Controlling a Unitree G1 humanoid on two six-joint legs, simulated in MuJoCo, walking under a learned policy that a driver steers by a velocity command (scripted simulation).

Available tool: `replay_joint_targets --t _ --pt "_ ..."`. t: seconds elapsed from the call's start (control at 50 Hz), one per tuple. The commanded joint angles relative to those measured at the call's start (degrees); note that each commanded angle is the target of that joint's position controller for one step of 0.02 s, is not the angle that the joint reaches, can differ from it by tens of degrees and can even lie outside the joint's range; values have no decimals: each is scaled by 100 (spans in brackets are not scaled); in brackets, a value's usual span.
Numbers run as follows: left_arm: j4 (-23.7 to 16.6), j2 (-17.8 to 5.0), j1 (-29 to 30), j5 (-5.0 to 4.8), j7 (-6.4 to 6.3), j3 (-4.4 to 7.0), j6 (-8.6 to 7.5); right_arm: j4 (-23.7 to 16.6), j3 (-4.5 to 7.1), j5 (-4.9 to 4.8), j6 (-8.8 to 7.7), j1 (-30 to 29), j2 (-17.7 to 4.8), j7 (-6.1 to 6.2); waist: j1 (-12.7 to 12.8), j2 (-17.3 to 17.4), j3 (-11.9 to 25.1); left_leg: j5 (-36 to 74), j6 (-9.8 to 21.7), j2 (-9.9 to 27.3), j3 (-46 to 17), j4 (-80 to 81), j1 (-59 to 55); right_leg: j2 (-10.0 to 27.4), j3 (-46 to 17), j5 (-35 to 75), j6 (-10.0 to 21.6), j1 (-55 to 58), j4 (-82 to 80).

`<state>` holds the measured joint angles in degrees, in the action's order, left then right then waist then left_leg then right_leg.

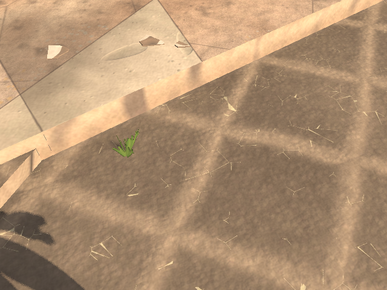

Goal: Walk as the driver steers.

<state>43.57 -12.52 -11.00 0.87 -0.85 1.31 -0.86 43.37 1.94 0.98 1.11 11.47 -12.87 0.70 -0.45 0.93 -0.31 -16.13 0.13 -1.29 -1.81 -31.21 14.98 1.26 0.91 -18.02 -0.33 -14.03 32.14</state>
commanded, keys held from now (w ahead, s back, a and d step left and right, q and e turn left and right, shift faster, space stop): shift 0.86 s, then w+shift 0.14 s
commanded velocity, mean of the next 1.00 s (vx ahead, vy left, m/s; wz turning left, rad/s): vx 0.04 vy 0.00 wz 0.01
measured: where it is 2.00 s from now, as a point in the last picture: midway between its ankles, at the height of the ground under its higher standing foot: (200, 232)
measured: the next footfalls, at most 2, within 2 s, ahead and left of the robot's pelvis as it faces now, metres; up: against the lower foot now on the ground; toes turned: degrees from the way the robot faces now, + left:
left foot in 1.18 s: +0.13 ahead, +0.15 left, +0.00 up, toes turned +5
right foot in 1.68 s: +0.56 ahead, -0.02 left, +0.00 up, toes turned -14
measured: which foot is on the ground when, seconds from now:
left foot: down 0.00-0.90, up 0.92-1.00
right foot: down 0.00-1.00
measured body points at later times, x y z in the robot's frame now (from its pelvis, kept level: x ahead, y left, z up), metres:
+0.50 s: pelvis +0.01 -0.01 +0.00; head +0.02 -0.02 +0.45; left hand +0.10 +0.23 -0.13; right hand +0.08 -0.27 -0.14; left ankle +0.00 +0.12 -0.73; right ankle -0.01 -0.12 -0.73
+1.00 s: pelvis +0.02 -0.02 +0.01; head +0.02 -0.01 +0.46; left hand +0.03 +0.24 -0.14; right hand +0.06 -0.27 -0.14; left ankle -0.01 +0.11 -0.69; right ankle -0.01 -0.12 -0.73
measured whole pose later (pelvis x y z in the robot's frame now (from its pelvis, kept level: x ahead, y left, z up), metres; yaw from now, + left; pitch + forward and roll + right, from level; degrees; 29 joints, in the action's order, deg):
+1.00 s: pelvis +0.02 -0.02 +0.01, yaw +0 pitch +0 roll +0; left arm 59.0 -13.0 -18.0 -0.9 -1.8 2.5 -2.7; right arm 61.4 3.1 -1.6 -1.5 13.8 -12.2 1.5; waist 0.8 -0.9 0.7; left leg -24.5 1.8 1.0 1.0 -50.7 20.5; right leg -0.3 1.1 -17.2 3.3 -8.6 25.3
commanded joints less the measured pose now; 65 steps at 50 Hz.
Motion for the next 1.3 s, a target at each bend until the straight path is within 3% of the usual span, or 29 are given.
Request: replay_joint_targets --t 0.02,0.16,0.48,0.86,0.88,0.9,0.92,0.94,0.96,0.98,1.0,1.04,1.08,1.1,1.12,1.14,1.16,1.18,1.2,1.22,1.24,1.26,1.3 --pt "-321 -658 67 -13 -53 149 -75 -299 159 -18 -106 -204 -502 30 63 -246 153 750 137 253 -316 390 -80 332 -387 704 205 -27 -631" --pt "-174 -586 47 -36 -41 124 -73 44 194 -39 -101 2 -513 97 41 -58 157 1079 68 283 -323 364 -267 260 -326 951 240 7 -597" --pt "599 -544 -105 -69 -47 127 -81 910 238 -77 -36 82 -516 223 22 -120 -10 1303 -4 294 -260 520 -555 164 -257 1168 244 110 -837" --pt "1340 -515 -335 -82 -89 80 -36 1743 160 -91 -52 174 -438 256 45 -110 -170 1101 -74 270 -124 755 -496 106 -271 1077 296 228 -1078" --pt "1443 -631 -558 -123 -111 132 -7 1848 159 -131 -49 354 -395 258 87 -258 99 -138 -30 4 208 446 -455 53 -294 -417 423 404 -1180" --pt "1480 -890 -748 -205 -126 224 14 1810 181 -186 -70 307 -432 242 188 -557 -96 -1362 26 -181 446 -75 94 341 -797 -2302 681 371 -1487" --pt "1519 -1142 -1096 -261 -128 308 -15 1605 191 -209 -150 -71 -466 205 391 -979 -429 -1691 62 -161 580 -882 968 1073 -1858 -3731 1077 436 -2133" --pt "1509 -1401 -1142 -278 -138 396 -104 1304 145 -278 -275 -556 -352 137 482 -1410 -903 -1307 153 206 365 -1816 1611 1978 -3139 -4104 1559 209 -2819" --pt "1394 -1256 -958 -186 -139 362 -236 1130 168 -315 -394 -877 -426 83 447 -1121 -1177 -1240 212 535 -4 -2556 2281 2285 -3550 -3436 1705 280 -3015" --pt "1296 -1008 -708 -144 -118 302 -354 1146 193 -304 -500 -753 -433 31 250 -800 -1080 -922 287 740 -155 -2867 2672 2186 -3264 -2706 1556 590 -2857" --pt "1203 -860 -555 -174 -86 273 -422 1213 206 -283 -591 -523 -404 -15 127 -628 -777 -663 342 850 -167 -2795 2704 1971 -2814 -2182 1362 821 -2704" --pt "1135 -905 -564 -277 -64 296 -439 1247 228 -279 -710 -457 -391 -47 129 -657 -417 -348 265 800 124 -1770 2063 1495 -1855 -1469 1051 781 -2651" --pt "1088 -1061 -528 -292 -62 334 -420 1263 191 -277 -751 -430 -227 -65 49 -849 -313 -161 121 525 491 -892 965 1100 -1189 -1127 978 159 -2584" --pt "1266 -1098 -736 156 20 372 -348 1141 184 191 -518 -358 -206 -284 1 -929 -250 -565 112 212 873 -435 463 918 -941 -1521 1096 -45 -2542" --pt "1243 -1081 -665 179 52 401 -309 1152 214 178 -405 -163 -190 -329 -97 -921 -380 -242 86 119 1114 -198 -59 935 -858 -1692 1152 -437 -2355" --pt "1183 -1097 -487 88 70 420 -285 1221 222 112 -359 208 -174 -315 -300 -740 -416 175 100 63 1285 91 -712 932 -777 -1937 1158 -921 -2104" --pt "1121 -1098 -337 58 83 429 -281 1359 259 95 -369 711 -268 -270 -534 -458 -391 62 121 -26 1315 190 -1444 816 -669 -1966 1128 -1448 -1577" --pt "1035 -866 -122 137 104 357 -315 1661 347 102 -472 1734 -502 -199 -1031 293 -103 -389 184 201 802 451 -2514 427 -300 -1340 1031 -2055 40" --pt "668 -123 473 230 111 156 -385 1819 404 277 -581 2764 -1034 -119 -1442 1865 189 -2556 319 1740 -1509 1311 -2770 -189 78 -1346 791 -2971 2867" --pt "389 83 289 59 173 122 -452 1704 330 294 -585 2199 -1154 -97 -833 1933 -28 -4269 772 2443 -4281 2718 -2345 -652 -780 -866 882 -4137 3948" --pt "323 -257 411 62 238 165 -470 1475 338 190 -579 1349 -1145 -96 -377 971 -511 -4159 934 2630 -3954 2656 -1935 5 -889 -40 923 -4527 4358" --pt "394 -566 345 109 315 229 -486 1297 283 101 -641 922 -889 -137 -207 294 -369 -3207 854 2275 -3079 2399 -1668 301 -746 614 834 -4182 4146" --pt "564 -569 19 232 408 249 -393 1268 195 45 -740 799 -640 -132 52 266 -143 -2145 746 1673 -1891 2556 -1242 579 -451 898 535 -3396 3751"
Keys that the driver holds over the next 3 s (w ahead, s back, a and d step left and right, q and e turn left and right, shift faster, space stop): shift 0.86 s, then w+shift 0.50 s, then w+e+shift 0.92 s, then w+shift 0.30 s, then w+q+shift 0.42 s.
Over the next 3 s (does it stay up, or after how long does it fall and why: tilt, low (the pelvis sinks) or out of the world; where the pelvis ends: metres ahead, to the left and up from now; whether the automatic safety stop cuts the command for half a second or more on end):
stays up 1.38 -0.65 -0.03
